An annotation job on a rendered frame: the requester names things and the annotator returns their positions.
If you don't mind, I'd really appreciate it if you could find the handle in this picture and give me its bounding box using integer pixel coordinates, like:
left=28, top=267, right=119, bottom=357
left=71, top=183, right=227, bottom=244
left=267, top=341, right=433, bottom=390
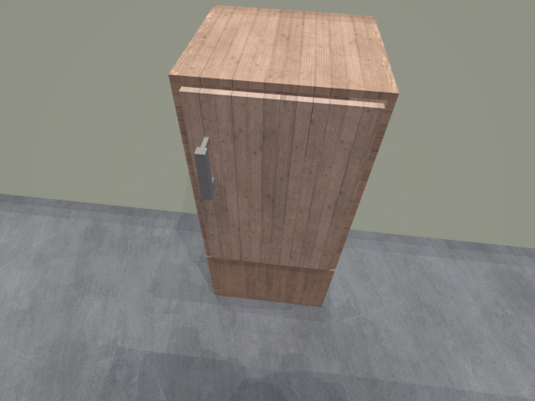
left=194, top=137, right=215, bottom=201

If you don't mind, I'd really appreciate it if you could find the cupboard door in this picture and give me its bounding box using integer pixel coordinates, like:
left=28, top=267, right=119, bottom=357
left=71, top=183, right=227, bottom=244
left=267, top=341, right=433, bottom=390
left=179, top=87, right=385, bottom=271

